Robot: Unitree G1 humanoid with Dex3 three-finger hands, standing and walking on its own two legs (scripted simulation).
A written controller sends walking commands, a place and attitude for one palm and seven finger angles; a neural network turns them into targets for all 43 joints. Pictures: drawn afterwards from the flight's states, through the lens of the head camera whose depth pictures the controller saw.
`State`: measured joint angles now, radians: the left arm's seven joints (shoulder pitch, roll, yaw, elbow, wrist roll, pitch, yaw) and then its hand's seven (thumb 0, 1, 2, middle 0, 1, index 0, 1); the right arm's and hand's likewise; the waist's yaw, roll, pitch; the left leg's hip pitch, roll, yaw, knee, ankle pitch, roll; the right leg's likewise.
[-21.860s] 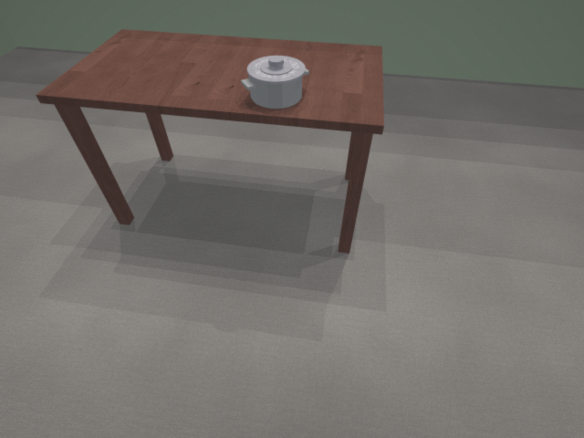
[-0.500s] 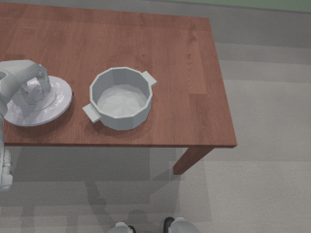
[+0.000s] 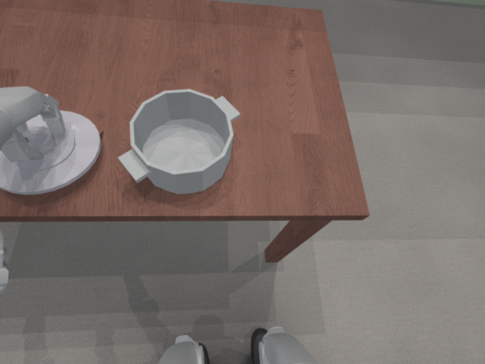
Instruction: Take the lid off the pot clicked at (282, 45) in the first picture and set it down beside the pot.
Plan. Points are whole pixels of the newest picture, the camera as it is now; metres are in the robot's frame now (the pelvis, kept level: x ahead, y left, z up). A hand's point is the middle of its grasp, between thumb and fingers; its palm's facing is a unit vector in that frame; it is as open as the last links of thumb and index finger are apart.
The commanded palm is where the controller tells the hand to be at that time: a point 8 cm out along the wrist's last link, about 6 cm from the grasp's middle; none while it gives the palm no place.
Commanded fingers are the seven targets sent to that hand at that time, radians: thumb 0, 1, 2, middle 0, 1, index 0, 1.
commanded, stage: lower the lid onto the table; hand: left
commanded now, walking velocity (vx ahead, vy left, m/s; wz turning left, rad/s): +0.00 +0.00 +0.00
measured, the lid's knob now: (38, 139) +0.49 +0.31 -0.02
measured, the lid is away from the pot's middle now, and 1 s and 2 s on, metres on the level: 0.24 0.25 0.24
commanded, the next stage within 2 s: open the fingers wide in 0.24 s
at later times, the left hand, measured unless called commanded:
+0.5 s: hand (25, 146) +0.47 +0.32 +0.00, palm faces -0.47 -0.09 -0.88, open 7.7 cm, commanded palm +0.49 +0.30 +0.04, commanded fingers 0.00 0.55 0.80 -0.74 -1.05 -0.72 -1.04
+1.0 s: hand (24, 155) +0.45 +0.32 +0.00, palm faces -0.46 -0.09 -0.88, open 8.5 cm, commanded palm +0.48 +0.30 +0.04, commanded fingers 0.00 0.14 0.58 -0.39 -0.96 -0.39 -0.96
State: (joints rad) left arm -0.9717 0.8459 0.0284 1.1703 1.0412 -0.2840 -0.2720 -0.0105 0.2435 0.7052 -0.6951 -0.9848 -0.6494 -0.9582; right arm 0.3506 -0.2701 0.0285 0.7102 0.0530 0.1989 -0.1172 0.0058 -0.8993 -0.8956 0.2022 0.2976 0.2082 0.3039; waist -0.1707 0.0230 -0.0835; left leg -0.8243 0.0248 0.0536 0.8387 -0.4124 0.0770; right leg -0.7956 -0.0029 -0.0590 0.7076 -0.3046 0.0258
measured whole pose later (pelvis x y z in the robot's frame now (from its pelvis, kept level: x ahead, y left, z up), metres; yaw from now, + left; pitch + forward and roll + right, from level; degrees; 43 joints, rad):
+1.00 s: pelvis -0.01 +0.02 -0.01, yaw +0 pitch +22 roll -5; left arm -0.92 0.76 0.00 1.12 1.03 -0.22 -0.19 0.00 0.27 0.65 -0.51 -1.01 -0.48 -0.97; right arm 0.34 -0.26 0.01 0.68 0.06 0.26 -0.06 0.01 -0.90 -0.90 0.20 0.30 0.21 0.30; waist -0.14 0.03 -0.11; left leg -0.87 0.01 0.06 0.91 -0.43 0.11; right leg -0.84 -0.01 -0.04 0.77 -0.31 0.01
